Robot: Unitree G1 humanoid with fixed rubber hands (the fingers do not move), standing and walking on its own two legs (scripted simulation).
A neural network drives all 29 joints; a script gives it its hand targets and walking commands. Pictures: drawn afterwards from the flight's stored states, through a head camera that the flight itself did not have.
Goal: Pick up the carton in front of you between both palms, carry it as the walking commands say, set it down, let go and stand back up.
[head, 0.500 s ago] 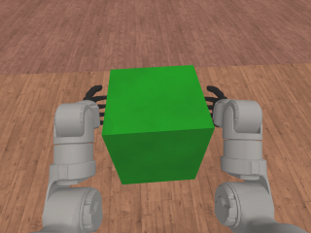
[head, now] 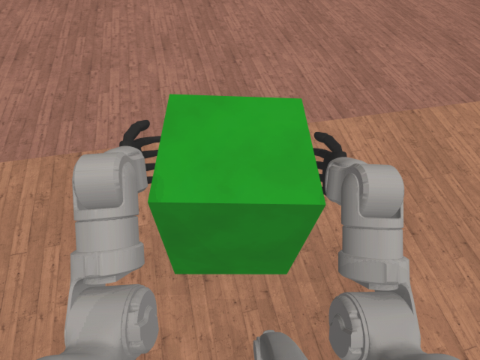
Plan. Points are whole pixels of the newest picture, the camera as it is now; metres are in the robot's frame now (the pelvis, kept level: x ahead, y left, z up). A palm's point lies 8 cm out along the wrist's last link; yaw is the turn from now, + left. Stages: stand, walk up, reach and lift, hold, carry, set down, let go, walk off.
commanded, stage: carry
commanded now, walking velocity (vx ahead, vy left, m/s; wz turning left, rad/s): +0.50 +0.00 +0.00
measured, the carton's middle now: (233, 192) +0.39 -0.02 +0.06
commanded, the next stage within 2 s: none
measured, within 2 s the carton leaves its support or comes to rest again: neither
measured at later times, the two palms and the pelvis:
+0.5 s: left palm (133, 37) +0.67 +0.15 +0.20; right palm (283, 34) +0.70 -0.15 +0.19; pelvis +0.31 -0.03 +0.03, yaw +1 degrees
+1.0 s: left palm out of the picture +1.01 +0.13 +0.23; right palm out of the picture +1.00 -0.17 +0.22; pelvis +0.63 -0.02 +0.05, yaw +1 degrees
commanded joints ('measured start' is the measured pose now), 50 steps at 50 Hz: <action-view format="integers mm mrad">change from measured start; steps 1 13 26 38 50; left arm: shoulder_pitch -646 -726 -728 -696 -578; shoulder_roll -1015 -1086 -1052 -1091 -955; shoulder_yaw -600 -622 -648 -595 -604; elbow -113 1 -70 -95 45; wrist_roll -367 -477 -516 -404 -369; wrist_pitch -10 -6 7 -23 23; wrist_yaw -165 -242 -240 -181 -196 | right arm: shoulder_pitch -885 -834 -717 -971 -739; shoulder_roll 1056 1027 936 1108 961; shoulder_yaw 631 553 539 634 596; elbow -229 -14 -15 -235 -8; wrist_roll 481 376 276 511 402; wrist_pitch -46 -29 -20 -62 -14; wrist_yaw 227 227 169 230 237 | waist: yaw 17 183 152 43 149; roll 129 -79 -129 109 80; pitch -516 -554 -456 -545 -582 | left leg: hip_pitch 459 -501 -282 463 222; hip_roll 242 -1 14 260 139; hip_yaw -274 -149 17 -415 -8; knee -170 888 190 -144 247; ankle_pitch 324 -123 109 235 672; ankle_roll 156 -29 -21 129 1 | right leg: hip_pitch -71 948 766 -96 643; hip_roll -36 -296 -188 -26 66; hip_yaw -16 498 64 34 -165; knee -242 -774 -840 59 -710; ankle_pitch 62 454 500 12 211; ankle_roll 19 -240 -143 -6 -45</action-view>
